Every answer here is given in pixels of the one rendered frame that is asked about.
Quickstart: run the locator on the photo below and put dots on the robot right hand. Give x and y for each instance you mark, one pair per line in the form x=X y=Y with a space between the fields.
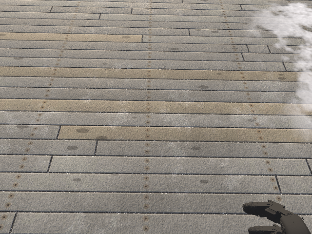
x=290 y=223

